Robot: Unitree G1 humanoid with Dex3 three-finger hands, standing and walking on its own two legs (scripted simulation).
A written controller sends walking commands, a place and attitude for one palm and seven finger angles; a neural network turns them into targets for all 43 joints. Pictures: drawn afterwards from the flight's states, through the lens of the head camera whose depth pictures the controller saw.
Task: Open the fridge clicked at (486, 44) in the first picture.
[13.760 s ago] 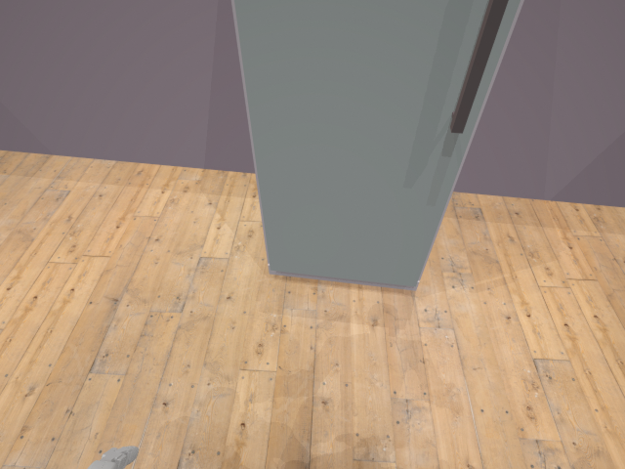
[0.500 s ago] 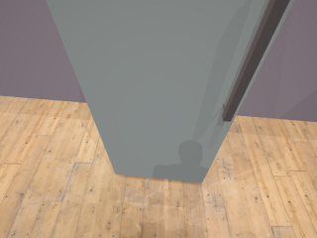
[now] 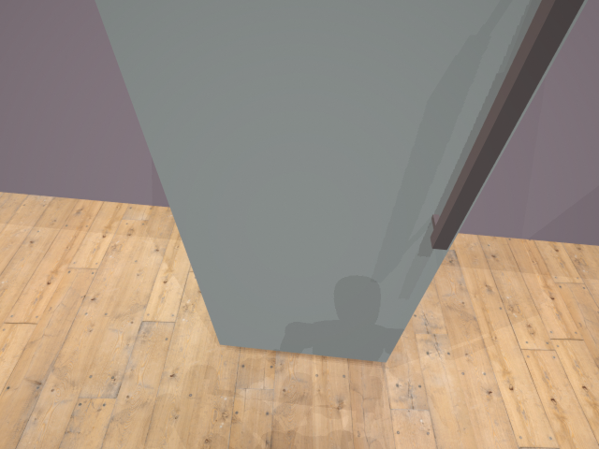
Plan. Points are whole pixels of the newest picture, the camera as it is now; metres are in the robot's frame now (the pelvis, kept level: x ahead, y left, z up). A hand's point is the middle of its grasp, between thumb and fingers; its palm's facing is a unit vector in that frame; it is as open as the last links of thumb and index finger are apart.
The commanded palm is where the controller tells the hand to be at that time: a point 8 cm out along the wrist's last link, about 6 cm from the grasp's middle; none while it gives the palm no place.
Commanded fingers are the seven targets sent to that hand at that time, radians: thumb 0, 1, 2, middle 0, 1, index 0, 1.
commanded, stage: look again from close up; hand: right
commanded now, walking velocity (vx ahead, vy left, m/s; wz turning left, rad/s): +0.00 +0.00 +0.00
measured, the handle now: (491, 119) +0.47 -0.20 +0.23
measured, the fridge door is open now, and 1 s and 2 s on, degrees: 0 0 0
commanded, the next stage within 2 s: raise the hand to about handle height in 0.36 s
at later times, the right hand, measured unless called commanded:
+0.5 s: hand out of the picture +0.05 -0.21 -0.16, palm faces +0.04 +0.95 -0.30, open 7.4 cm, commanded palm +0.10 -0.26 -0.07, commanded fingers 0.00 -0.83 -0.87 0.20 0.34 0.20 0.34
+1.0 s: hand out of the picture +0.14 -0.24 +0.01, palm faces +0.19 +0.98 -0.04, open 9.3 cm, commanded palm +0.13 -0.28 +0.02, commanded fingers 0.00 -0.25 -0.62 0.25 0.72 0.25 0.72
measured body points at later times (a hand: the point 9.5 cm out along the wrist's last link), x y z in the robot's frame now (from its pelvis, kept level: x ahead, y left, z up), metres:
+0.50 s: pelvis +0.00 +0.01 +0.00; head +0.01 +0.02 +0.45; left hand +0.06 +0.29 -0.15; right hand +0.05 -0.26 -0.14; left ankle -0.06 +0.12 -0.75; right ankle +0.03 -0.11 -0.75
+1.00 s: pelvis -0.05 +0.02 -0.06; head -0.03 +0.01 +0.39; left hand +0.16 +0.26 -0.11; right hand +0.12 -0.29 +0.01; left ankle -0.06 +0.12 -0.75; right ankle +0.02 -0.11 -0.75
